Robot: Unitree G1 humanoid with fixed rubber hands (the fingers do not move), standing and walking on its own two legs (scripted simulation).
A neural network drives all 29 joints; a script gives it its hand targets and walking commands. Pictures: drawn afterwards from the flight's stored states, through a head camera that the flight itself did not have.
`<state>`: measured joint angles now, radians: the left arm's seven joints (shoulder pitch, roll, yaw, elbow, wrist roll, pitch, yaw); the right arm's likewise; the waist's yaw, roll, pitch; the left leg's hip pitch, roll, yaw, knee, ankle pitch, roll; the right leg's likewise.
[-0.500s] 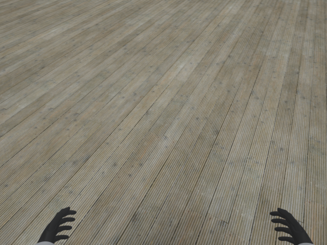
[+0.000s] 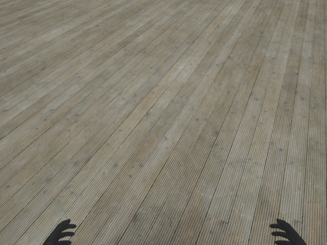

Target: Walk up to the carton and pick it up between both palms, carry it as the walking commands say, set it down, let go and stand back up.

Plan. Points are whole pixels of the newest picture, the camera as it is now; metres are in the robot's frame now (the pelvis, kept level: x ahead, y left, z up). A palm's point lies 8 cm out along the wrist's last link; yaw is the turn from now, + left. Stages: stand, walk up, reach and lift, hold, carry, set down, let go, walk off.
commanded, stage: stand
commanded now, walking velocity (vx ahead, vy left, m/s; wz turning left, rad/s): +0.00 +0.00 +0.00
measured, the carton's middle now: out of the picture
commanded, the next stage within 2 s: walk up in 0.84 s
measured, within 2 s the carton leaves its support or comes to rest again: neither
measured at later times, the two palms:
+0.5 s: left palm out of the picture +0.11 +0.31 -0.08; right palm out of the picture +0.11 -0.31 -0.08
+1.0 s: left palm out of the picture +0.10 +0.31 -0.08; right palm out of the picture +0.10 -0.31 -0.08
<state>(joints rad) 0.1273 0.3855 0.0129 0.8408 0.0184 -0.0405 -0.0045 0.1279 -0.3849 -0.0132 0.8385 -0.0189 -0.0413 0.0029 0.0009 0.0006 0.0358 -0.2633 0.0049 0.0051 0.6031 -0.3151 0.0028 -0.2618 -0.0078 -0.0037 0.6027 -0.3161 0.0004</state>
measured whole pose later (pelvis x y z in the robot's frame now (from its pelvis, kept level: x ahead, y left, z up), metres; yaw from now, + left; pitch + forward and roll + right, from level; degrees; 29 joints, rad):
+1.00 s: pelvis +0.00 +0.00 +0.02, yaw +0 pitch -2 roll +0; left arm 0.09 0.40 0.00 1.05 0.01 -0.02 0.00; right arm 0.08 -0.39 -0.01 1.06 -0.01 -0.02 0.00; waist 0.00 0.00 0.04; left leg -0.13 0.00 0.00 0.35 -0.18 0.00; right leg -0.13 -0.01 -0.01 0.35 -0.19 0.01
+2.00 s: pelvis -0.04 -0.05 +0.00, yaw +31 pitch +1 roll +0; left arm 0.13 0.29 0.03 0.77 0.01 0.03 0.03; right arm 0.19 -0.30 -0.07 0.83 -0.01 0.06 0.01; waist 0.00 0.03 0.10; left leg -0.36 -0.05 -0.12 0.62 -0.29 -0.01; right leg -0.27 -0.02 -0.07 0.56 -0.29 0.02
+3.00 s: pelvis -0.08 -0.08 +0.01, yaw +62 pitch +1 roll +1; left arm 0.18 0.24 0.04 0.81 0.02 0.01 0.03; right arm 0.20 -0.29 -0.06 0.85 -0.03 0.07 0.02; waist -0.03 0.04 0.08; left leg -0.48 -0.06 -0.04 0.97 -0.41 -0.01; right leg -0.23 -0.03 -0.10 0.50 -0.28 -0.04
